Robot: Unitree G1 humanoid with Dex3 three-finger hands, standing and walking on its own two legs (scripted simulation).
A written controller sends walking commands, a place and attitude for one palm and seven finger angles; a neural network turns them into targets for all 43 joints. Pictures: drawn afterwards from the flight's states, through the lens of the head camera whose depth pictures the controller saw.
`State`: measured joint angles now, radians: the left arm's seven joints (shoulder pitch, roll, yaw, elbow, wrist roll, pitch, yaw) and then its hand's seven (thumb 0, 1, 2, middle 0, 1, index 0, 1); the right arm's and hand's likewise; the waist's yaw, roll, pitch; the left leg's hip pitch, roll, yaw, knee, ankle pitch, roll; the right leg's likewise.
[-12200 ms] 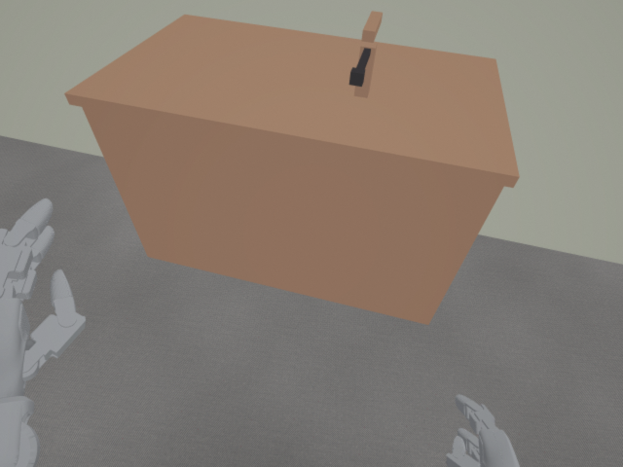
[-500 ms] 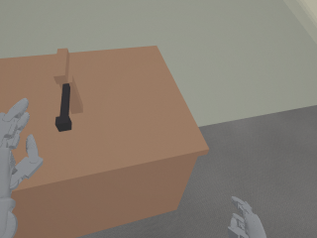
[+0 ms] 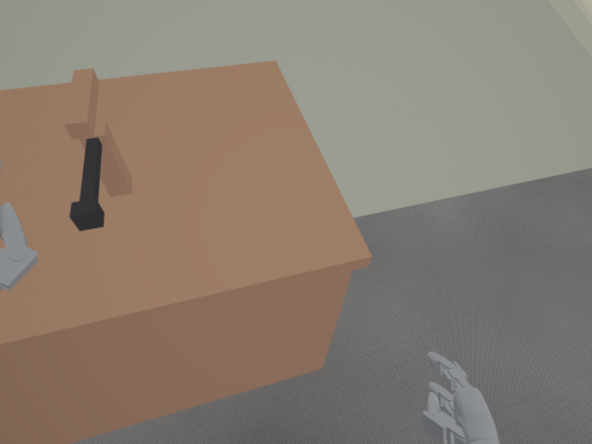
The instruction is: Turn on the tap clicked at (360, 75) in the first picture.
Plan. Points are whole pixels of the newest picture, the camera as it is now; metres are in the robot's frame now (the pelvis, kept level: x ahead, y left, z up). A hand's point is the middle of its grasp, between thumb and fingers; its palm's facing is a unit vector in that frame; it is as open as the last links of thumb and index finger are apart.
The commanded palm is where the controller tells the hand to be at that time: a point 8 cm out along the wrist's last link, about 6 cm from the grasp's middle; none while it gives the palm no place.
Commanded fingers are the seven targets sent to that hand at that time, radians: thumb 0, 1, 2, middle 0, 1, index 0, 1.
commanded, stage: come to a stop and stand still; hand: left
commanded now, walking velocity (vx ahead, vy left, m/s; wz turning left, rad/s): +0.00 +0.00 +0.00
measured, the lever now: (87, 214) +0.34 +0.30 +0.12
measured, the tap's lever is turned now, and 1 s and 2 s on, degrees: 0 0 0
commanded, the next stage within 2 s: look again from close up in 1.72 s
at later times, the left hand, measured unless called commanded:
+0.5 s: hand (62, 266) +0.25 +0.26 +0.16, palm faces +0.34 -0.87 -0.36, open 7.4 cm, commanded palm +0.18 +0.30 +0.18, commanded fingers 0.00 0.90 0.90 -0.20 -0.30 -0.20 -0.30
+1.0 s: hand (24, 288) +0.22 +0.29 +0.15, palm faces +0.40 -0.84 -0.37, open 7.4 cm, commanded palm +0.16 +0.32 +0.18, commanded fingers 0.00 0.90 0.90 -0.20 -0.30 -0.20 -0.30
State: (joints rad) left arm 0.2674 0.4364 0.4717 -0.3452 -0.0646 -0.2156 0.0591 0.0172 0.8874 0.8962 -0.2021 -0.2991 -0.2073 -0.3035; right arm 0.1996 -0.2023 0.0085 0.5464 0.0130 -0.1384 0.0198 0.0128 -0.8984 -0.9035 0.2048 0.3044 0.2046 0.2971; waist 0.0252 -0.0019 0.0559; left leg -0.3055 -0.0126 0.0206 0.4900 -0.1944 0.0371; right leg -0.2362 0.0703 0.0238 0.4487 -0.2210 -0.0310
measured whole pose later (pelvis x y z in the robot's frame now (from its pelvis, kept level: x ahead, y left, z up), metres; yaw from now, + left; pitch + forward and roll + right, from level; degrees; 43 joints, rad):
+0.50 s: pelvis +0.02 +0.02 +0.00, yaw +0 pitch +0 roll -1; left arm 0.41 0.36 0.33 -0.42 -0.04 -0.23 0.08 0.02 0.89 0.90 -0.20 -0.30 -0.21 -0.30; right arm 0.20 -0.19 0.03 0.57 0.00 -0.13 -0.02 0.01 -0.90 -0.90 0.20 0.30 0.20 0.30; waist 0.00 -0.02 0.00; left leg -0.25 -0.04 0.03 0.45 -0.21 0.07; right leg -0.17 0.04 0.03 0.39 -0.23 0.00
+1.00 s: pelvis +0.01 +0.03 +0.00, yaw +2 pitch -1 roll -1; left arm 0.43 0.36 0.34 -0.41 -0.04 -0.19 0.09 0.02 0.89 0.90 -0.20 -0.30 -0.21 -0.30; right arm 0.22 -0.19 0.03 0.56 0.01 -0.09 -0.03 0.01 -0.90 -0.90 0.20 0.30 0.20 0.30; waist 0.02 -0.01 0.02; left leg -0.23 -0.07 0.01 0.42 -0.18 0.08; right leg -0.15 0.02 0.02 0.38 -0.22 0.01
